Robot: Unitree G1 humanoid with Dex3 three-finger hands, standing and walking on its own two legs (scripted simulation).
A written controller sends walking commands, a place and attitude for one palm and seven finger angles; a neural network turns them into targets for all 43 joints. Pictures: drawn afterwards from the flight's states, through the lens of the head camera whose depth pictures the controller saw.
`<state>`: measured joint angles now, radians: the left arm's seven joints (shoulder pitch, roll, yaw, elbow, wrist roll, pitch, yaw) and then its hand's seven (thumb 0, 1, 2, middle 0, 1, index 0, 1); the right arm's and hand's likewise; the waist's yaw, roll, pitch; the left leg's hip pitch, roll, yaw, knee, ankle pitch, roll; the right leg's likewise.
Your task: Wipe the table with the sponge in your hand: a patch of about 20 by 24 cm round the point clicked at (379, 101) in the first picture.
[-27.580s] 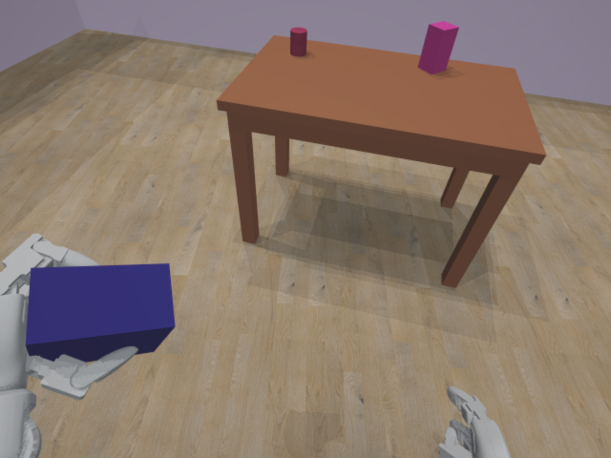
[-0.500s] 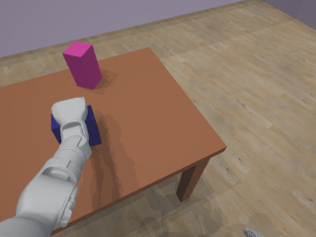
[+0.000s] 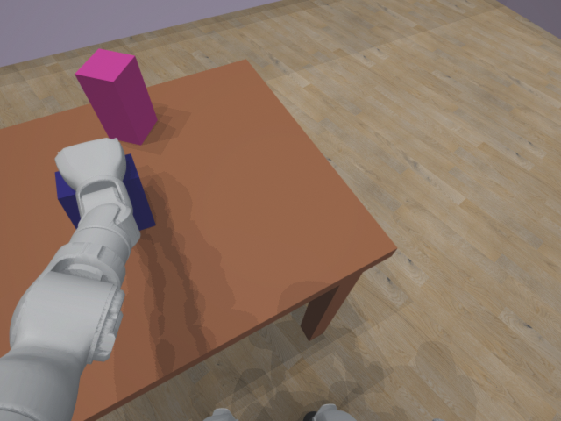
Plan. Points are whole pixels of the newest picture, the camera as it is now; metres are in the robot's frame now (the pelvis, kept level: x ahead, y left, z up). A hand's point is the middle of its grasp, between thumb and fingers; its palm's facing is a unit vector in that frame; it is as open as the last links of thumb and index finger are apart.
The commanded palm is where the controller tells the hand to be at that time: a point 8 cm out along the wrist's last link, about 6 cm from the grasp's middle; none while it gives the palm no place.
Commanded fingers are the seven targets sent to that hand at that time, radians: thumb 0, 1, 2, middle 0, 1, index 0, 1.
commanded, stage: wipe back along the third lane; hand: left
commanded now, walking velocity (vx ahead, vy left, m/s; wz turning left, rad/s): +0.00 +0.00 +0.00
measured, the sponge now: (112, 208) +0.45 +0.27 -0.02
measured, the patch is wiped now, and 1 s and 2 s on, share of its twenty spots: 0.80 0.80 0.80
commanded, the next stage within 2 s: none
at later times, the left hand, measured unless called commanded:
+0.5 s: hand (108, 203) +0.43 +0.25 +0.02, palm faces -0.07 +0.01 -1.00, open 10.6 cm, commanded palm +0.39 +0.23 +0.05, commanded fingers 0.00 0.10 1.30 -1.20 -1.60 -1.20 -1.60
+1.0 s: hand (116, 236) +0.38 +0.23 +0.02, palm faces -0.04 -0.02 -1.00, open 10.6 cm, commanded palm +0.33 +0.20 +0.04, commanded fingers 0.00 0.10 1.30 -1.20 -1.60 -1.20 -1.60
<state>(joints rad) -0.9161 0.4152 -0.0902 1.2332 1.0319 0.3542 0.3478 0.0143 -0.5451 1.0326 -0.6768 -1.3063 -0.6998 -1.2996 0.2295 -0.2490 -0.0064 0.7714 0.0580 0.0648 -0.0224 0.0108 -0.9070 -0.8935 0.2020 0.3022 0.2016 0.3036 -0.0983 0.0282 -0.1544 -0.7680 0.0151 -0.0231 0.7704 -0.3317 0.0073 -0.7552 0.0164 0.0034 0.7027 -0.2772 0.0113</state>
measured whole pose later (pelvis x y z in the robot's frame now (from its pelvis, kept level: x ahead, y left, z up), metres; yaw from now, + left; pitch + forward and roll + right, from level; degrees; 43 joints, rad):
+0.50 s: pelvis +0.03 +0.01 +0.01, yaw +0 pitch +15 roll -2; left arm -0.65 0.30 -0.18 0.97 0.99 0.40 0.39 0.02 -0.52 1.03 -0.65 -1.32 -0.67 -1.32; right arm 0.18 -0.23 -0.03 0.75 0.07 0.12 0.01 0.01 -0.91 -0.89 0.20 0.30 0.20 0.30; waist -0.01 0.04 -0.18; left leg -0.61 0.01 -0.01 0.69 -0.35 0.02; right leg -0.59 0.01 0.01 0.62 -0.29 0.02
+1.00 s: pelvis +0.03 +0.00 +0.02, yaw +2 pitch +10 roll -1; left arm -0.40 0.20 -0.30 0.66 1.01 0.53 0.35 0.01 -0.51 1.03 -0.63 -1.34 -0.66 -1.34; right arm 0.08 -0.23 0.00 0.69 0.07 0.18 0.01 0.01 -0.91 -0.89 0.20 0.30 0.20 0.30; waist 0.05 0.03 -0.16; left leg -0.49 -0.01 -0.03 0.67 -0.35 0.01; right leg -0.47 -0.01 -0.01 0.62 -0.32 0.01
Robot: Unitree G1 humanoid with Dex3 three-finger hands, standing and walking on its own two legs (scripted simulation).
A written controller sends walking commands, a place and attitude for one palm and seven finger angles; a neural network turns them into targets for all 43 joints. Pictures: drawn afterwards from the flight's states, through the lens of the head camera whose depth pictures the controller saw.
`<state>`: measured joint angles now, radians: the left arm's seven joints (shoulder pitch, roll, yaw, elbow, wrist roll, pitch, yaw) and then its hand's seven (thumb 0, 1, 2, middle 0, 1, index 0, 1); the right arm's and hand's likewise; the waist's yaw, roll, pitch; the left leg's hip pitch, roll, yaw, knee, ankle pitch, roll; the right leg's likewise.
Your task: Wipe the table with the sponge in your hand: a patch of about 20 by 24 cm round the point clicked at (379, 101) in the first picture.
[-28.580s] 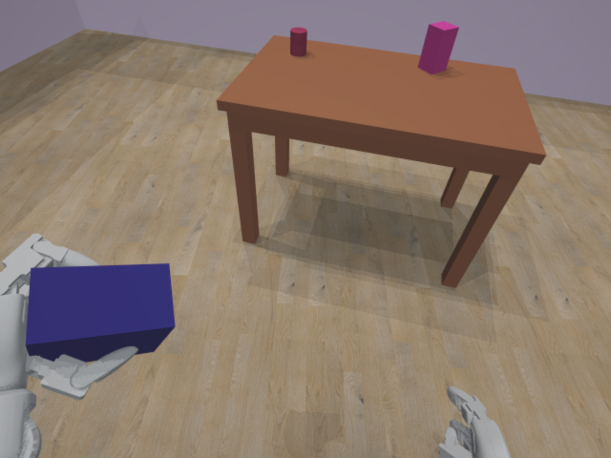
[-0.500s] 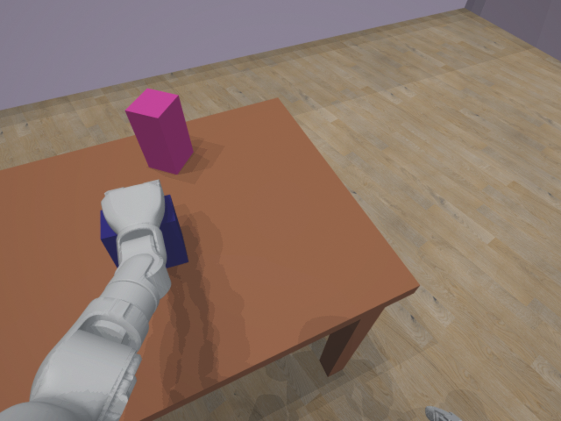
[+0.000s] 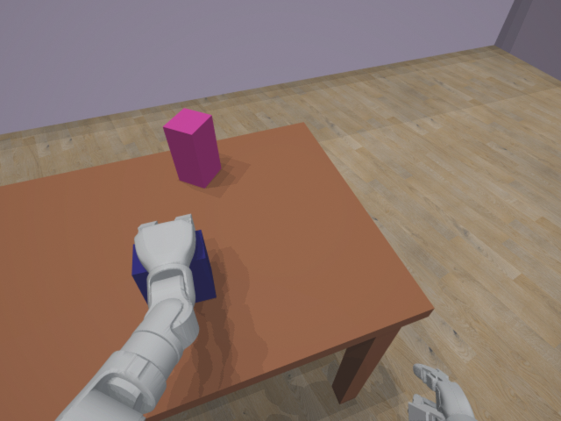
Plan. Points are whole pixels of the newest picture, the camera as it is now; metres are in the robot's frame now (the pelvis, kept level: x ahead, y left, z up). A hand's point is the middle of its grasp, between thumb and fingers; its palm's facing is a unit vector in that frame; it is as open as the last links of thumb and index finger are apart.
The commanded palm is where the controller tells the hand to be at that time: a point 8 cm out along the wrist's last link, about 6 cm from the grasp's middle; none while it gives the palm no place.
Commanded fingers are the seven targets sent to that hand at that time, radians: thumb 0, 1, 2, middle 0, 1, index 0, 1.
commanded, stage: wipe back along the third lane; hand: left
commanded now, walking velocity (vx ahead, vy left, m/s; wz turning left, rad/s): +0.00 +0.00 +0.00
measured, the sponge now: (179, 278) +0.35 +0.22 -0.04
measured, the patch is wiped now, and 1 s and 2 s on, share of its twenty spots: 0.80 0.80 0.80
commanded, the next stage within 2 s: slide back across to the middle lane in 1.62 s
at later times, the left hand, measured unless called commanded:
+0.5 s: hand (182, 296) +0.29 +0.19 +0.00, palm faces -0.03 -0.03 -1.00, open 10.6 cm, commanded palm +0.24 +0.16 +0.02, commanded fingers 0.00 0.10 1.30 -1.20 -1.60 -1.20 -1.60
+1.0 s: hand (187, 309) +0.27 +0.17 +0.00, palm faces -0.03 -0.04 -1.00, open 10.6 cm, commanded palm +0.23 +0.15 +0.02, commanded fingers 0.00 0.10 1.30 -1.20 -1.60 -1.20 -1.60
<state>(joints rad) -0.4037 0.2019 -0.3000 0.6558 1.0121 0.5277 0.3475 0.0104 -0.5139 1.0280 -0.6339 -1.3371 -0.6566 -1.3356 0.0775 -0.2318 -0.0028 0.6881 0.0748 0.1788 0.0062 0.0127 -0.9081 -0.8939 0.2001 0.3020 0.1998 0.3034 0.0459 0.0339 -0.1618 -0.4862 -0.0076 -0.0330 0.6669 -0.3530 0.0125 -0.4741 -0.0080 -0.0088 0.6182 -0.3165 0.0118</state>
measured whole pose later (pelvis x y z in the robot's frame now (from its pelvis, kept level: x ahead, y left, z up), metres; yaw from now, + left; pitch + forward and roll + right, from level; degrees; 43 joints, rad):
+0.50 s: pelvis -0.02 -0.02 +0.00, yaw +0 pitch +6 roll +0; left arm -0.26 0.18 -0.33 0.55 1.01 0.53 0.36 0.01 -0.51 1.03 -0.62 -1.35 -0.65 -1.34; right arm 0.08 -0.24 -0.01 0.70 0.08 0.17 0.00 0.02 -0.91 -0.89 0.20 0.30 0.20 0.30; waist 0.06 0.05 -0.15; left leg -0.44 0.00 -0.03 0.65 -0.32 -0.01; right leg -0.45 0.00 0.00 0.64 -0.30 -0.01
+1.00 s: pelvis -0.02 -0.02 +0.00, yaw +0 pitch +6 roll +0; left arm -0.18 0.17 -0.35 0.48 1.03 0.53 0.35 0.00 -0.51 1.03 -0.62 -1.35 -0.64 -1.35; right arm 0.05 -0.25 -0.01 0.69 0.08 0.15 0.00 0.02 -0.91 -0.89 0.20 0.30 0.20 0.30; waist 0.08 0.05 -0.15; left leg -0.42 0.01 -0.03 0.65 -0.32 -0.02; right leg -0.45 0.01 0.00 0.66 -0.31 -0.02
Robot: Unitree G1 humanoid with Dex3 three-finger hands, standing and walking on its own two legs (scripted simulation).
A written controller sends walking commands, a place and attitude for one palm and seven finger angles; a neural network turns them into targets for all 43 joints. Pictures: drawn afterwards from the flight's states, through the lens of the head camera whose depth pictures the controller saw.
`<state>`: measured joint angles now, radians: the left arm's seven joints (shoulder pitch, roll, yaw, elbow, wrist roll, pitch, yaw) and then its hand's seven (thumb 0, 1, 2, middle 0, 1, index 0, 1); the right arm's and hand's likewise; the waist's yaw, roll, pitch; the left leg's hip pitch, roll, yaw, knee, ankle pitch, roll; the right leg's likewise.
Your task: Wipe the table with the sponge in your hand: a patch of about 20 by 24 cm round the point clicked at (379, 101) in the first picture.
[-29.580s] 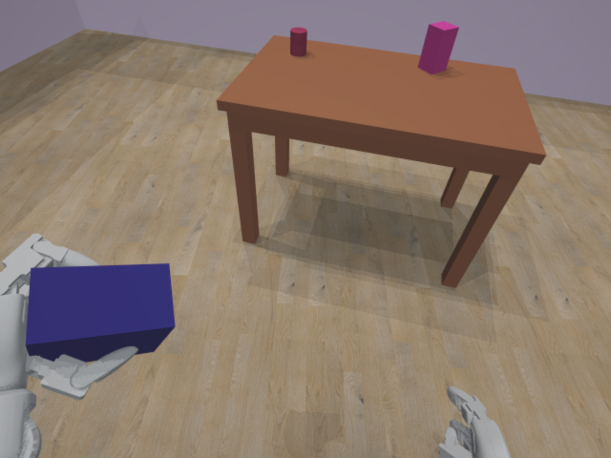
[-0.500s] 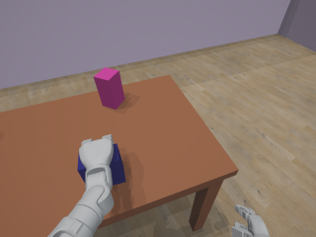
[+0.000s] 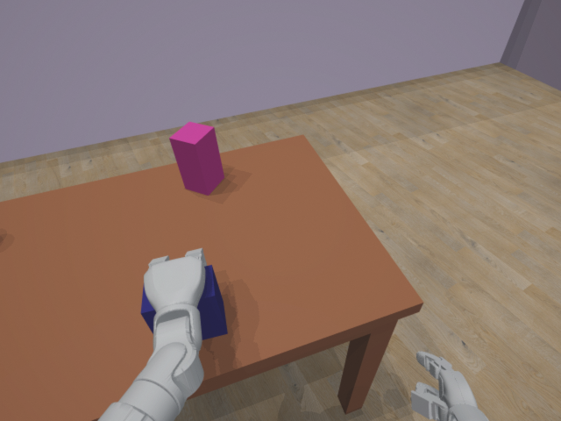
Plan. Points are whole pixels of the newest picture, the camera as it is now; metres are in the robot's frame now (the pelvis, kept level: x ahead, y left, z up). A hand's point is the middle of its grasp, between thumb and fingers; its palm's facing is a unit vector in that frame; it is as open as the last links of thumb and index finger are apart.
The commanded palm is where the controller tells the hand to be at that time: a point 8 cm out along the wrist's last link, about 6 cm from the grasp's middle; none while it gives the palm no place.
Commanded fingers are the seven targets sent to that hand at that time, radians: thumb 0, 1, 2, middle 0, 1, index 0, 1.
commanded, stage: wipe back along the third lane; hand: left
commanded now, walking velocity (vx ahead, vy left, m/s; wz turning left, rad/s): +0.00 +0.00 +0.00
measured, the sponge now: (189, 314) +0.29 +0.20 -0.04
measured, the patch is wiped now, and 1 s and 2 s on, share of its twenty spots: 0.80 0.80 0.85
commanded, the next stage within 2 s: slide back across to the middle lane in 0.62 s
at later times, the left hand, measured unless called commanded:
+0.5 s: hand (186, 298) +0.30 +0.20 +0.00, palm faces -0.04 -0.03 -1.00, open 10.6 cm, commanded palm +0.26 +0.18 +0.02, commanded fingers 0.00 0.10 1.30 -1.20 -1.60 -1.20 -1.60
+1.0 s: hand (182, 299) +0.29 +0.20 +0.00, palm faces -0.03 -0.07 -1.00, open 10.6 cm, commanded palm +0.24 +0.21 +0.04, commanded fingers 0.00 0.10 1.30 -1.20 -1.60 -1.20 -1.60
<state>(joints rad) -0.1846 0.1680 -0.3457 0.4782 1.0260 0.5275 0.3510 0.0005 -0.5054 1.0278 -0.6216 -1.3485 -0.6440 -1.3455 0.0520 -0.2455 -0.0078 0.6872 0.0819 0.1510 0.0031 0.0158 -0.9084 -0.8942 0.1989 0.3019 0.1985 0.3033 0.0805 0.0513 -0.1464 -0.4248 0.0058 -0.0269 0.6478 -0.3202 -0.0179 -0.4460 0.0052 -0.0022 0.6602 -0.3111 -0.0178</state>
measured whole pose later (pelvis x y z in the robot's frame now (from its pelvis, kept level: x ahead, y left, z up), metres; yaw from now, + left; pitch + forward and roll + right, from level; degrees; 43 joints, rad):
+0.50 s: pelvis -0.01 +0.00 +0.00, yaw +0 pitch +6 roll +0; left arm -0.25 0.16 -0.34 0.55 1.02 0.51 0.35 -0.01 -0.52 1.03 -0.64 -1.34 -0.66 -1.33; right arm 0.08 -0.24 0.00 0.70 0.08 0.14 -0.02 0.02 -0.91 -0.89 0.20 0.30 0.20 0.30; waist 0.08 0.05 -0.15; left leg -0.46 0.00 -0.03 0.67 -0.31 -0.02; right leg -0.48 0.00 -0.01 0.68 -0.31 -0.02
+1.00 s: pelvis +0.00 +0.00 +0.00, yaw -1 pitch +5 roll +1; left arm -0.16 0.19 -0.29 0.46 1.00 0.49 0.34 0.00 -0.52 1.03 -0.64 -1.34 -0.66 -1.33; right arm 0.07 -0.24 0.00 0.69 0.08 0.14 -0.02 0.02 -0.91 -0.89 0.20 0.30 0.20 0.30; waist 0.07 0.05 -0.13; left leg -0.40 0.01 -0.02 0.62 -0.31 -0.02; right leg -0.43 0.01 0.01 0.64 -0.30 -0.02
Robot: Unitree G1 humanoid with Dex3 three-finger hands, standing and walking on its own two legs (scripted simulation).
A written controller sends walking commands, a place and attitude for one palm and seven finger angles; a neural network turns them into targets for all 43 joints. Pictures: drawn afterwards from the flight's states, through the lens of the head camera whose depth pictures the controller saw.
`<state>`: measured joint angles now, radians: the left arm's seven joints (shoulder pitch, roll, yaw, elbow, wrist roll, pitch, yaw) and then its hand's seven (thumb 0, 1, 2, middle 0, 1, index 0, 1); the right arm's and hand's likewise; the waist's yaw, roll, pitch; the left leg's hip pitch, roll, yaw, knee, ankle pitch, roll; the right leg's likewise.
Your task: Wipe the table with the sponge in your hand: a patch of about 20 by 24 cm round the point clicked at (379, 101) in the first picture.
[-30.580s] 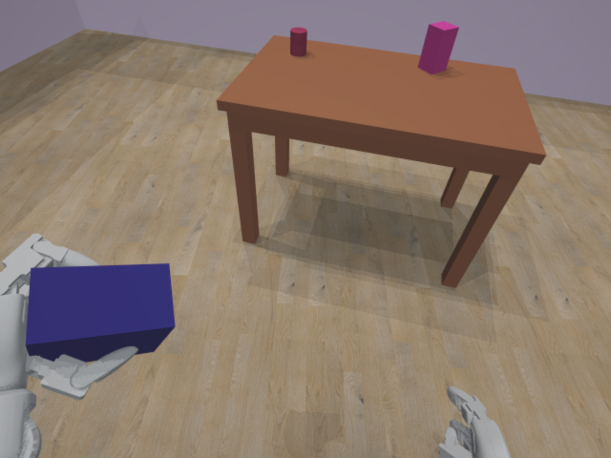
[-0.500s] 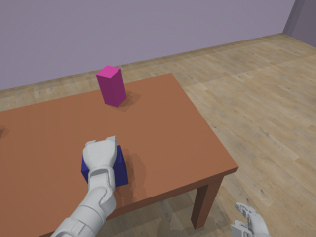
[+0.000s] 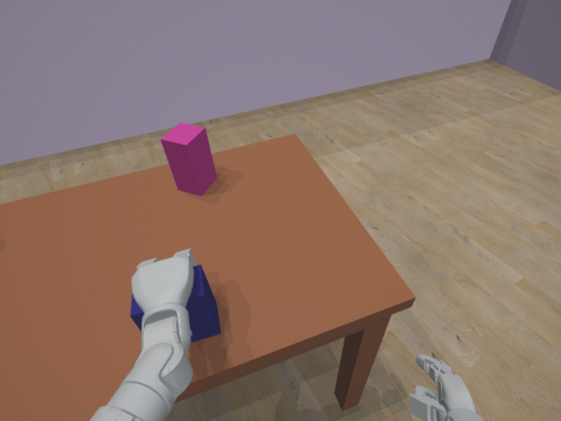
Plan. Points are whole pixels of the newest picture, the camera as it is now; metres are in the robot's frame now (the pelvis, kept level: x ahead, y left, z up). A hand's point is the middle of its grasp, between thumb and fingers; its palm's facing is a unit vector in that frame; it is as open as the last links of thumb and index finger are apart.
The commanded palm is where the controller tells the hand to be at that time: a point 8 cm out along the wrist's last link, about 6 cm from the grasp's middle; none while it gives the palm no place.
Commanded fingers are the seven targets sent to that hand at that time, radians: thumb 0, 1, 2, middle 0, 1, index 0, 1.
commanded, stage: slide back across to the middle lane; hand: left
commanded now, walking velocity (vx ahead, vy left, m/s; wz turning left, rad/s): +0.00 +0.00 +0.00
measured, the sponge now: (181, 315) +0.29 +0.21 -0.04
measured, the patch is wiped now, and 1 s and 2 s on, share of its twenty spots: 0.80 0.85 0.85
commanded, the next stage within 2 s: wipe forward along the middle lane in 0.36 s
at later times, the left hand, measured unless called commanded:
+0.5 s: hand (132, 315) +0.26 +0.27 +0.00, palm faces -0.05 -0.09 -0.99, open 10.6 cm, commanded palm +0.23 +0.26 +0.04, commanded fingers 0.00 0.10 1.30 -1.20 -1.60 -1.20 -1.60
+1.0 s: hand (130, 290) +0.31 +0.30 +0.00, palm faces -0.09 -0.02 -1.00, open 10.6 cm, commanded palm +0.28 +0.29 +0.02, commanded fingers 0.00 0.10 1.30 -1.20 -1.60 -1.20 -1.60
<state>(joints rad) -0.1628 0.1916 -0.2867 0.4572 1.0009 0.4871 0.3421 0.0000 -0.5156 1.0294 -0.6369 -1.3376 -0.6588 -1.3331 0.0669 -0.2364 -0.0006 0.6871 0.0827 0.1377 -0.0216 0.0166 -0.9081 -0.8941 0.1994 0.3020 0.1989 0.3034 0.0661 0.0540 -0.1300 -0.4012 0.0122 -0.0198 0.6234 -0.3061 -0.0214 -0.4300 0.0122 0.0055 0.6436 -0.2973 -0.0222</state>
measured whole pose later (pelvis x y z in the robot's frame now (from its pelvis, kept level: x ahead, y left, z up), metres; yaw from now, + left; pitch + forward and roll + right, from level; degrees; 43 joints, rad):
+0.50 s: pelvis +0.02 +0.01 +0.01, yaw +0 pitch +4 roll +0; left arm 0.04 0.30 -0.16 0.27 1.00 0.39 0.28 0.00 -0.52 1.03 -0.64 -1.34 -0.66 -1.33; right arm 0.06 -0.25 -0.01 0.68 0.07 0.07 -0.03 0.02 -0.91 -0.89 0.20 0.30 0.20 0.30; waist 0.09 0.05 -0.11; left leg -0.33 0.01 -0.01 0.58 -0.31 -0.01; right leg -0.35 0.01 0.01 0.58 -0.29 -0.01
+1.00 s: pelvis -0.01 +0.01 +0.00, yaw +1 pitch +8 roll +0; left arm -0.27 0.34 -0.11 0.60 1.02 0.33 0.28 0.00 -0.54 1.03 -0.67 -1.31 -0.69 -1.30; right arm 0.14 -0.25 0.00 0.71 0.07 0.09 -0.06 0.02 -0.91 -0.89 0.20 0.30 0.20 0.30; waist 0.05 0.05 -0.13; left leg -0.51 0.00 -0.03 0.68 -0.31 -0.01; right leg -0.52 0.00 -0.01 0.66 -0.29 -0.01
